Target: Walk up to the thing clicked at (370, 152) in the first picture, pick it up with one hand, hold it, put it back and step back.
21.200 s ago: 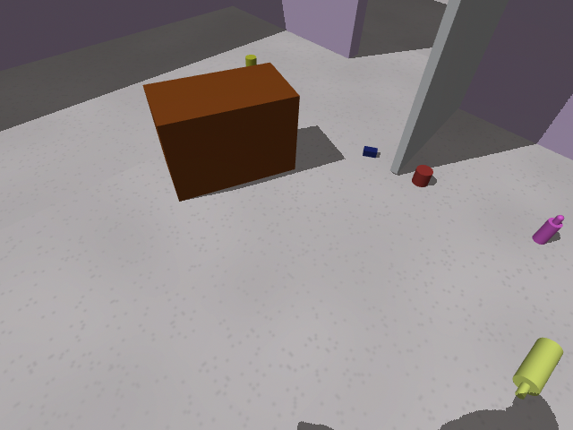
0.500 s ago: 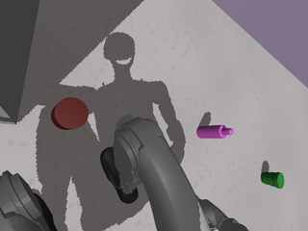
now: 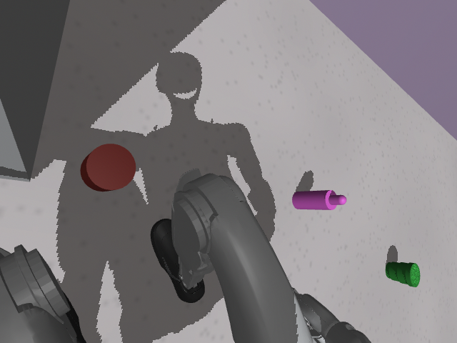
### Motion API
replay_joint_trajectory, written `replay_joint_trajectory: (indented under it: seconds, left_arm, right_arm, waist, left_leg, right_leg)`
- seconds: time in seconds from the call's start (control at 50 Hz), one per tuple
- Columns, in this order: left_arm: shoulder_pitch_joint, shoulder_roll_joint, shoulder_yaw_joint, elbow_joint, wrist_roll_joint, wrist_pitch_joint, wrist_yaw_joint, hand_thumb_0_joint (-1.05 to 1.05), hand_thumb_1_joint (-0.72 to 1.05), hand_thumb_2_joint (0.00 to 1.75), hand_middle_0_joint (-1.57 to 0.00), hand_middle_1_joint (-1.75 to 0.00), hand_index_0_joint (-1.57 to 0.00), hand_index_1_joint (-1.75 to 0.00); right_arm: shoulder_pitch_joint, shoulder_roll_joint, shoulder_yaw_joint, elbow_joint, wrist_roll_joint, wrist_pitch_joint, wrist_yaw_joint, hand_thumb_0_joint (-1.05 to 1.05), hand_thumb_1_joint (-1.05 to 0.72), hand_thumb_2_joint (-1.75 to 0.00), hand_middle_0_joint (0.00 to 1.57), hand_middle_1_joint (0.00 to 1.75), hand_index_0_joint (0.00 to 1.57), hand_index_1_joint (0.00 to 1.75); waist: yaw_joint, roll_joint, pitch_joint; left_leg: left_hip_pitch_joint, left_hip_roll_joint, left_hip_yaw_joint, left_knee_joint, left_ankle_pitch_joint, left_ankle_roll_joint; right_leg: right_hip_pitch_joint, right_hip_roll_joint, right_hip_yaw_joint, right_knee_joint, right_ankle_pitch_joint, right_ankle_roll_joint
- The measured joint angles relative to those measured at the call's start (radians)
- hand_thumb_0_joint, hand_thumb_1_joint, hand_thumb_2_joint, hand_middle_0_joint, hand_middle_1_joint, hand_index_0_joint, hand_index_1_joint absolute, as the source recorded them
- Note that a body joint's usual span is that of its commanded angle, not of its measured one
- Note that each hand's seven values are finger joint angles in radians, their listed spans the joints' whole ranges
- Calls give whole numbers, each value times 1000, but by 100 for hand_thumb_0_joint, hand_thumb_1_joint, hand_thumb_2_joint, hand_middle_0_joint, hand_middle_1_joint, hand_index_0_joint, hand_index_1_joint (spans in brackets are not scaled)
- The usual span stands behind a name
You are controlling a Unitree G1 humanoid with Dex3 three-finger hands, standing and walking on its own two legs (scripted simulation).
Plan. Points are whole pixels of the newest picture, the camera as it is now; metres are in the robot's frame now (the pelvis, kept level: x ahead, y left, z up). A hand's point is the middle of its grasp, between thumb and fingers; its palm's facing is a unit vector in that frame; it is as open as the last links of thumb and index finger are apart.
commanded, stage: close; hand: left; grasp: from above
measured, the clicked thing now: out of the picture +0.50 +0.32 -0.29
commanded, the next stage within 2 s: settle in 1.26 s
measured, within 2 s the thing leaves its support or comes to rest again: leaves its support in 1.60 s
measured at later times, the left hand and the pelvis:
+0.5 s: hand out of the picture +0.48 +0.31 -0.25, palm faces -0.45 -0.14 -0.88, open 8.2 cm; pelvis +0.00 +0.00 +0.00, yaw +0 degrees
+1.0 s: hand out of the picture +0.48 +0.32 -0.25, palm faces -0.43 -0.12 -0.89, open 7.2 cm; pelvis +0.00 +0.00 +0.00, yaw -1 degrees
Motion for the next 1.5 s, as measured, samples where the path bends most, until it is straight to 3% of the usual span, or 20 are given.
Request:
replay_joint_trajectory:
  seconds: [0.16,0.28,0.52,0.7,0.98,1.22,1.34,1.5]
  left_arm:
    - [-17,-4,-7,41,20,15,51,0,19,40,-58,-55,-62,-51]
    - [-30,-5,8,35,-1,44,60,0,26,34,-63,-51,-67,-47]
    - [-23,26,43,41,-21,64,9,0,37,24,-73,-42,-77,-37]
    - [-8,36,18,6,-31,21,-26,0,47,16,-79,-35,-85,-30]
    - [-10,14,3,18,18,12,30,1,50,2,-89,-21,-93,-16]
    - [-29,22,22,27,-10,56,19,1,49,0,-94,-11,-99,-6]
    - [-25,30,22,16,-28,51,-1,1,48,0,-96,-8,-100,-4]
    - [-9,39,34,-7,-28,30,-25,1,46,0,-99,-6,-103,-2]
  right_arm:
    - [-17,7,1,-2,-7,-13,5,0,-90,-90,20,30,21,30]
    - [-20,6,3,-5,-7,-28,10,0,-90,-90,20,30,20,30]
    - [3,-10,10,-10,3,-6,0,0,-90,-90,20,30,21,30]
    - [1,-14,18,-9,-3,13,-13,0,-90,-90,20,30,21,30]
    - [-9,7,14,-10,-6,3,-11,0,-90,-90,20,30,21,30]
    - [-4,3,15,-11,0,-15,0,0,-90,-90,20,30,21,30]
    - [2,-4,15,-11,3,-3,-8,0,-90,-90,20,30,21,30]
    - [2,-9,20,-14,0,16,-17,0,-91,-90,20,30,21,30]
  waist:
    - [-10,5,-5]
    - [-16,3,13]
    - [-30,17,12]
    - [-14,5,23]
    - [-8,1,-3]
    - [-21,6,10]
    - [-20,10,18]
    - [-15,9,20]
  left_leg:
    - [-3,0,-2,0,-3,1]
    - [-4,6,7,-6,3,5]
    - [-7,6,2,-9,3,0]
    - [1,4,-3,-7,6,3]
    - [-3,2,-1,-4,4,10]
    - [-9,5,9,-8,10,10]
    - [-5,6,5,-11,7,6]
    - [-2,4,-4,-7,5,2]
  right_leg:
    - [-1,1,-1,-2,-2,2]
    - [-7,4,5,-7,7,5]
    - [-13,5,1,-8,9,0]
    - [0,5,-2,-11,11,3]
    - [5,4,-2,-13,6,6]
    - [-9,4,7,-10,12,7]
    - [-8,5,4,-12,12,4]
    - [-3,5,-3,-13,11,2]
